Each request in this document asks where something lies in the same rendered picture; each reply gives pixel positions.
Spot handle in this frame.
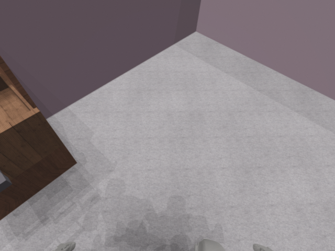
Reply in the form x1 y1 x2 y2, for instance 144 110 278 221
0 170 12 192

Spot drawer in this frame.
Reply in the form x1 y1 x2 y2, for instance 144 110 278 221
0 74 64 181

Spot cabinet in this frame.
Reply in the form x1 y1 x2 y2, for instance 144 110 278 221
0 56 77 220

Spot right robot thigh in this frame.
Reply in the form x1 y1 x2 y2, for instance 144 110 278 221
194 239 225 251

